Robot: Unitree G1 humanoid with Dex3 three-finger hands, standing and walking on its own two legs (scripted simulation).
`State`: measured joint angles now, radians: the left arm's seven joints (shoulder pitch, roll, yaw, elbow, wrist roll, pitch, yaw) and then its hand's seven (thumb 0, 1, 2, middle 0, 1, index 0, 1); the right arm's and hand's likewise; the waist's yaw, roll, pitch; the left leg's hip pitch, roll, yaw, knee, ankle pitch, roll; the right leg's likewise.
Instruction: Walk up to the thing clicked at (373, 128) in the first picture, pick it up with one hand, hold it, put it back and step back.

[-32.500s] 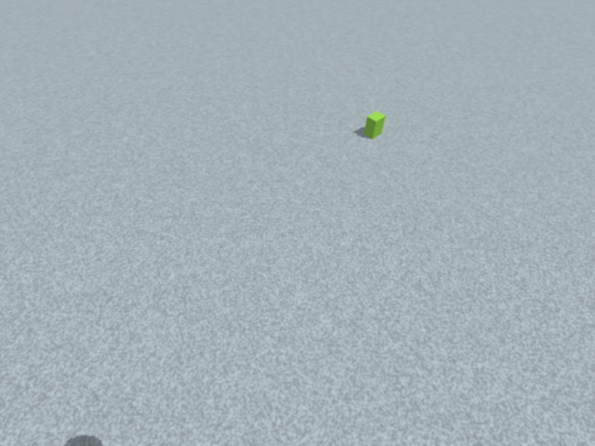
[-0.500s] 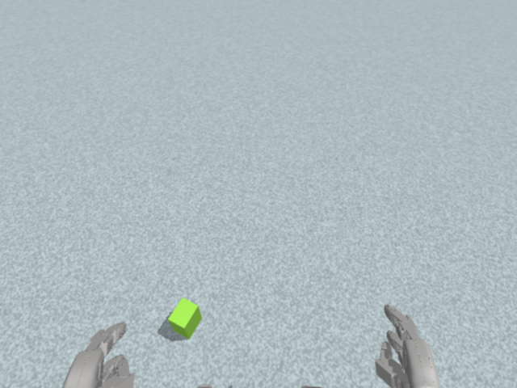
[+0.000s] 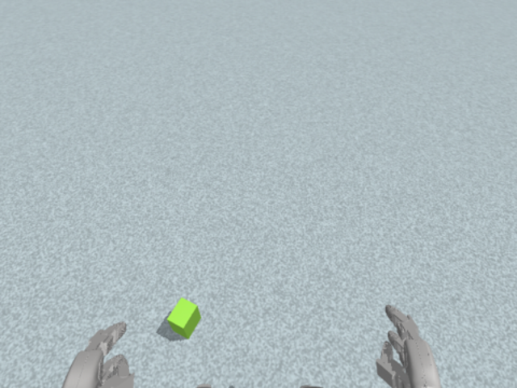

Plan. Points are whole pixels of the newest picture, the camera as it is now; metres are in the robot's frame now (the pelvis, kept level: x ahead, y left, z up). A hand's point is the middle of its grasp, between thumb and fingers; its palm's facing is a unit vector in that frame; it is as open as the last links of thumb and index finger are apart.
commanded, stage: home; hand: left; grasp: from above
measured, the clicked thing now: (185, 318) +0.46 +0.22 -0.65
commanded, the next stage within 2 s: stand in 0.20 s
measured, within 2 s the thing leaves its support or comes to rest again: neither
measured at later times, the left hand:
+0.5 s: hand out of the picture +0.14 +0.23 -0.09, palm faces +0.01 -0.94 -0.33, open 7.4 cm
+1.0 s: hand out of the picture +0.04 +0.25 -0.10, palm faces +0.04 -0.94 -0.33, open 7.4 cm
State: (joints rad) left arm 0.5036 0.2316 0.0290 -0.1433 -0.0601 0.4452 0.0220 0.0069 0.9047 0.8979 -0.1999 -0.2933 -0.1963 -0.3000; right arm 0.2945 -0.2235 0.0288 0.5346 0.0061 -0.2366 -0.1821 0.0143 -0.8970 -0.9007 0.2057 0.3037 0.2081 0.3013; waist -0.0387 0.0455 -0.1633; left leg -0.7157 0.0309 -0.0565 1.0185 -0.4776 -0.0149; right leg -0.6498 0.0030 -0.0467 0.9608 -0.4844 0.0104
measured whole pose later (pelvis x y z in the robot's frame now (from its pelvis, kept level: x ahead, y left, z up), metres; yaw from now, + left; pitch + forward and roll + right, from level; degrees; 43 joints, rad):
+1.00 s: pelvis +0.00 +0.01 +0.06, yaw +1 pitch -4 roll +0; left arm 0.20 0.28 0.03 1.05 0.03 0.01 0.03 0.00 0.90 0.90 -0.20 -0.30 -0.20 -0.30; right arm 0.14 -0.28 -0.03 1.07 -0.03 0.00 -0.01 0.01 -0.90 -0.90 0.21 0.30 0.21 0.30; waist 0.02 0.02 0.07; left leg -0.16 -0.02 -0.02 0.46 -0.22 0.01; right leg -0.12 -0.05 -0.02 0.43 -0.24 0.04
